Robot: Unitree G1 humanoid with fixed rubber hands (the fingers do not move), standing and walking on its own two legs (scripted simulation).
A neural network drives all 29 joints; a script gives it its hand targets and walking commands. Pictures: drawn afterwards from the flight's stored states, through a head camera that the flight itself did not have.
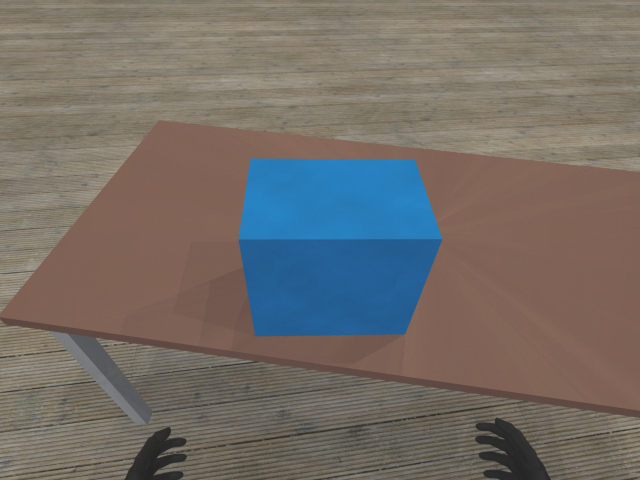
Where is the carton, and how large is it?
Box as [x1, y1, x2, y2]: [238, 158, 441, 335]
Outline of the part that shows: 250,158 238,239 255,335 404,333 441,240 415,161 362,159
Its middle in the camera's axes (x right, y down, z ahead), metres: +0.02 +0.01 +0.66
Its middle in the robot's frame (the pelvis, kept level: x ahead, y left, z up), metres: +0.48 -0.03 -0.01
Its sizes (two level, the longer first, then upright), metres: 0.267 0.178 0.248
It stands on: a table, 0.64 m high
